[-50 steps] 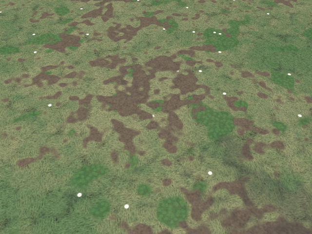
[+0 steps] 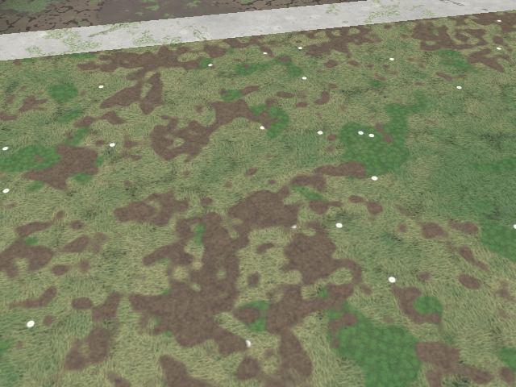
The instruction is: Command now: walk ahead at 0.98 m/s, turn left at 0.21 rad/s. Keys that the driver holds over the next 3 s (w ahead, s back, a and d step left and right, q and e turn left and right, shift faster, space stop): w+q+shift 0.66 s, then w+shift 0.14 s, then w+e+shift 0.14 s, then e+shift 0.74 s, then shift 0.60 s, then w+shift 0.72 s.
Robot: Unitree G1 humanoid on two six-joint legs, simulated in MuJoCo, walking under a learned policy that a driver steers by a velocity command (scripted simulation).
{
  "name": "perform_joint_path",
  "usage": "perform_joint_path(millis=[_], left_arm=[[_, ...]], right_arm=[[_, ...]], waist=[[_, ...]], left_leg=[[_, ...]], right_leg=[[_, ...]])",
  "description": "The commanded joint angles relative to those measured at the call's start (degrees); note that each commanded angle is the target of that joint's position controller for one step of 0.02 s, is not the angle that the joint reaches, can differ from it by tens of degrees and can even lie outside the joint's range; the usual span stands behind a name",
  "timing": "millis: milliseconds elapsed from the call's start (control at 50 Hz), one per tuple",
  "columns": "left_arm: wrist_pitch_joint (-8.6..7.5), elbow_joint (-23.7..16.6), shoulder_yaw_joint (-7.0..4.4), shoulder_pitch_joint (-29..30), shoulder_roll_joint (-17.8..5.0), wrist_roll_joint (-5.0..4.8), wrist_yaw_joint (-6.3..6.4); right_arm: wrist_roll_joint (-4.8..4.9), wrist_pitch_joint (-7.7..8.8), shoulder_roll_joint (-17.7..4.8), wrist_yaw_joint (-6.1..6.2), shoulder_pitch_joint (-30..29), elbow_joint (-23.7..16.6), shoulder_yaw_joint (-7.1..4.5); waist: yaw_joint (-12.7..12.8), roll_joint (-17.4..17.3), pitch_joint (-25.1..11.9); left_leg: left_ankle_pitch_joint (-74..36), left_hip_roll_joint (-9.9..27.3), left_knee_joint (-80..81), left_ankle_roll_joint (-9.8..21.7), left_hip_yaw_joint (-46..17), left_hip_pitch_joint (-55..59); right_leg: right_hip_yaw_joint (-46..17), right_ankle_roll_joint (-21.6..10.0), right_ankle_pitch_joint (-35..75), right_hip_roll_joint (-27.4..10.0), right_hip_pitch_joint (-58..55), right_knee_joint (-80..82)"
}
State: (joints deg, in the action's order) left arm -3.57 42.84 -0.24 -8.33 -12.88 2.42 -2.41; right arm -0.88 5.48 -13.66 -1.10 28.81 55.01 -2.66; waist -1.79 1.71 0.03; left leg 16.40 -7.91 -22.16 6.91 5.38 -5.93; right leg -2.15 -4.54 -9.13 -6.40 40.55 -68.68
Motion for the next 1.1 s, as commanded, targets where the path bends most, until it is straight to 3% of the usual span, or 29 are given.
perform_joint_path(millis=[20, 80, 140, 180, 200, 220, 240, 260, 280, 300, 320, 340, 400, 440, 540, 600, 640, 680, 700, 720, 740, 760, 780, 840, 900, 940, 1020, 1060, 1100], left_arm=[[-0.52, -5.8, 0.01, 8.0, -3.7, 0.16, -0.4], [-1.27, -7.4, 1.01, 13.5, -1.9, -0.68, -1.32], [-1.14, -8.4, 0.52, 16.3, -3.9, -0.93, -0.35], [-1.4, -7.6, -0.5, 11.6, -6.7, -0.71, 0.85], [-1.72, -5.4, -1.67, 3.6, -9.4, -0.95, 1.68], [-2.0, -2.3, -2.75, -7.6, -11.6, -1.12, 2.61], [-2.03, -0.4, -4.19, -18.7, -15.8, 0.25, 3.93], [-2.08, -0.3, -5.17, -18.3, -18.8, 3.17, 3.76], [-1.74, -1.0, -5.23, -15.4, -15.3, 1.64, 2.8], [-2.0, -0.8, -4.38, -10.3, -10.7, 1.12, 2.5], [-2.23, 0.0, -3.96, -8.7, -7.9, 0.97, 2.23], [-2.35, 1.2, -3.64, -8.8, -6.6, 0.99, 2.33], [-3.65, 5.3, -2.77, -11.2, -3.5, -1.0, 1.92], [-4.32, 6.4, -2.76, -11.4, -3.7, -1.6, 1.58], [-5.37, 7.3, -3.02, -11.4, -7.2, -1.06, 1.96], [-4.48, 7.8, -3.38, -15.3, -10.9, -1.12, 3.13], [-2.55, 6.9, -4.27, -15.2, -14.6, -0.8, 4.27], [-0.5, 4.8, -4.99, -10.9, -16.6, -0.09, 4.44], [-0.2, 5.2, -4.97, -11.1, -14.7, 0.31, 3.7], [-1.04, 1.7, -2.69, -14.0, -5.4, 0.9, 3.08], [-2.44, -3.9, -2.21, -13.2, -6.8, -1.38, 2.82], [-3.45, -3.4, -2.24, -8.6, -9.5, -1.44, 2.86], [-3.56, -2.6, -2.19, -8.0, -9.7, -1.5, 2.78], [-0.29, -0.1, -1.17, -10.1, -6.3, 0.26, 1.79], [1.38, -1.7, -0.78, -3.7, -4.6, -1.02, 0.39], [1.07, -2.6, -0.72, 1.9, -4.6, -2.01, 0.07], [-0.6, -2.4, 0.34, 4.9, -2.0, -1.92, -0.83], [-0.91, -0.4, -0.46, 0.6, -4.7, -1.29, -1.05], [-0.44, 4.1, -2.33, -13.4, -9.1, -0.19, -0.96]], right_arm=[[1.1, 2.2, -4.3, -0.22, -2.5, -4.1, -0.26], [1.89, 2.64, -6.8, 0.37, 0.8, -3.6, -0.69], [1.48, 2.14, -8.9, 0.78, 1.8, -2.9, -0.95], [0.74, 1.66, -11.0, 1.25, 1.4, -2.6, -1.29], [-0.03, 1.17, -12.6, 1.45, 0.8, -2.4, -1.62], [-0.18, 0.71, -13.9, 1.46, -2.0, -3.0, -2.11], [-0.52, 0.85, -10.0, 1.23, -3.4, -4.7, -1.49], [2.67, 0.95, 0.5, 0.79, 3.7, -7.3, 0.67], [2.81, 0.71, -5.7, 1.2, -0.7, -8.4, -0.1], [2.27, 0.22, -7.1, 1.2, -6.6, -8.8, -0.61], [1.55, -0.28, -6.6, 0.7, -9.2, -9.1, -0.51], [0.77, -1.01, -5.5, -0.01, -11.0, -9.3, -0.52], [-0.66, -3.85, -1.8, -1.55, -13.3, -12.3, 0.15], [-1.07, -4.66, -1.4, -2.42, -18.2, -15.2, 0.63], [-0.6, -4.62, -3.7, -3.99, -28.3, -19.6, 1.27], [-0.62, -4.15, -4.8, -4.38, -30.6, -19.6, 1.27], [-0.21, -3.89, -7.2, -3.6, -23.3, -17.5, 0.42], [-0.44, -3.65, -11.6, -2.0, -1.7, -11.0, -2.12], [-0.33, -4.01, -13.8, -0.52, 1.3, -8.6, -3.79], [-0.6, -4.43, -18.8, 0.11, -4.5, -9.4, -4.53], [-1.17, -4.86, -20.7, 0.34, -3.8, -11.4, -5.09], [-1.18, -4.67, -17.0, 1.05, -4.1, -11.1, -4.74], [-0.93, -4.11, -13.9, 1.36, -6.7, -10.3, -4.03], [-0.21, -0.85, -8.1, 1.62, -10.6, -9.7, -1.75], [-0.01, 1.44, -8.9, 0.63, -7.4, -7.6, -1.79], [0.26, 2.12, -7.2, -0.13, -4.8, -6.5, -1.32], [0.8, 3.16, -6.7, 0.89, -2.8, -4.9, -0.03], [0.91, 3.14, -8.8, 2.43, -4.4, -5.3, -0.29], [0.54, 2.06, -10.9, 4.27, -8.1, -6.7, -0.95]], waist=[[1.6, -0.2, 11.3], [-0.4, -1.1, 9.0], [-1.4, -2.9, 6.3], [1.2, -6.2, 0.8], [5.0, -7.7, -4.1], [10.8, -7.5, -9.3], [14.1, -4.2, -16.6], [6.9, 13.0, -24.1], [8.1, 11.3, -23.1], [6.9, 6.3, -12.5], [6.1, 0.9, -7.2], [5.1, -0.8, -3.9], [1.5, 2.6, 0.7], [0.8, 2.3, 3.6], [0.0, -0.3, 9.0], [-0.1, 0.7, 7.7], [-4.8, 4.0, 2.0], [-14.2, 4.3, -8.1], [-13.5, -1.4, -7.6], [-3.7, -15.8, -5.5], [-4.0, -14.2, -18.0], [-4.5, -4.3, -10.5], [-1.4, 0.9, -2.4], [4.6, 5.4, 1.8], [3.0, 0.9, 6.1], [0.3, 0.4, 7.9], [-0.7, -1.8, 6.3], [1.5, -4.9, 2.3], [8.0, -7.5, -4.4]], left_leg=[[-5.5, 13.3, 21.4, 6.8, -15.4, -12.8], [-24.6, 12.9, 22.0, 5.2, -13.5, -9.3], [-41.5, 14.3, 16.9, 4.6, -14.2, 4.3], [-59.5, 15.2, 6.0, 3.3, -15.0, 10.9], [-62.4, 15.5, -4.3, 2.5, -15.6, 10.9], [-55.4, 13.9, -17.9, 2.0, -15.1, 5.2], [-39.0, 11.2, -34.9, 2.4, -14.0, -6.0], [8.4, 4.2, -55.3, 0.7, -10.7, -28.7], [6.4, 5.6, -60.2, 2.1, -11.9, -34.5], [-0.3, 9.1, -58.4, 2.1, -11.2, -36.7], [-2.5, 10.8, -56.3, 1.7, -10.6, -35.6], [-2.8, 12.3, -54.9, 1.4, -10.5, -34.3], [-3.1, 15.4, -53.8, 0.2, -9.5, -35.6], [-7.4, 16.2, -51.7, -0.4, -7.7, -38.2], [-20.6, 13.6, -30.9, 1.3, -0.3, -33.9], [-20.5, 8.2, -22.3, 4.0, 6.1, -27.0], [-14.7, 4.1, -20.9, 5.4, 7.2, -18.6], [-7.3, 1.7, -18.1, 8.4, 2.3, 5.1], [-2.2, 4.2, -14.3, 9.8, -4.7, 14.9], [-16.1, 15.2, -16.2, 12.0, -23.7, 21.4], [0.4, 23.2, -0.2, 20.1, -46.6, 31.6], [8.1, 24.2, 8.4, 17.5, -48.3, 24.9], [7.2, 22.9, 9.7, 14.8, -42.9, 14.4], [-3.4, 17.5, 11.5, 10.7, -28.4, -6.3], [-17.0, 13.5, 15.3, 5.6, -15.8, -8.7], [-29.0, 10.1, 16.2, 1.3, -7.6, -6.1], [-57.1, 10.7, 13.3, -4.0, 1.0, 0.0], [-67.4, 11.7, 5.7, -6.3, 3.3, 5.9], [-74.2, 13.2, -13.0, -8.9, 4.0, 5.0]], right_leg=[[2.9, 2.3, 10.1, -1.9, 1.1, 14.4], [5.7, 2.5, 20.6, 1.9, -9.2, 28.7], [6.1, 1.9, 18.9, 4.9, -10.6, 35.8], [5.9, 0.9, 10.4, 8.4, -18.0, 38.3], [4.4, 0.1, 4.8, 9.3, -26.5, 38.4], [3.2, -0.3, 3.4, 7.1, -39.2, 40.1], [-5.9, -1.0, -11.7, -3.2, -53.7, 37.2], [-35.6, -6.2, -28.4, -20.7, -69.5, 43.1], [-44.9, -6.5, -33.5, -19.4, -65.3, 51.5], [-33.2, -4.9, -30.3, -16.5, -56.0, 52.9], [-25.5, -4.3, -20.6, -14.9, -48.4, 53.8], [-18.6, -2.7, -13.3, -12.4, -43.1, 55.1], [-6.2, -0.9, -4.6, -10.6, -36.1, 58.1], [1.8, 0.5, 2.7, -9.4, -33.4, 60.3], [16.7, 2.5, 19.7, -4.9, -31.9, 64.2], [20.3, 3.8, 48.5, -5.5, -40.1, 58.8], [20.1, 4.0, 67.7, -7.4, -45.1, 45.8], [17.2, 1.8, 66.0, -9.3, -37.8, 18.0], [16.6, 2.4, 28.5, -2.8, -26.0, -2.8], [13.0, 3.9, -21.2, 5.5, -5.7, -24.2], [1.0, 4.0, -17.8, 6.7, 5.9, -28.1], [0.0, 3.7, -12.2, 3.7, 9.7, -24.2], [0.3, 3.5, -8.5, 1.0, 7.6, -18.6], [-0.9, 4.5, -7.9, -3.9, -5.0, -8.7], [1.7, 3.7, -0.8, -4.2, -2.5, 3.1], [3.2, 1.6, 7.9, -1.8, -1.9, 12.3], [11.1, -1.5, 26.0, 5.1, -10.7, 31.5], [13.3, -2.0, 27.3, 9.4, -16.2, 35.1], [13.1, -2.8, 21.2, 14.3, -30.2, 34.9]])
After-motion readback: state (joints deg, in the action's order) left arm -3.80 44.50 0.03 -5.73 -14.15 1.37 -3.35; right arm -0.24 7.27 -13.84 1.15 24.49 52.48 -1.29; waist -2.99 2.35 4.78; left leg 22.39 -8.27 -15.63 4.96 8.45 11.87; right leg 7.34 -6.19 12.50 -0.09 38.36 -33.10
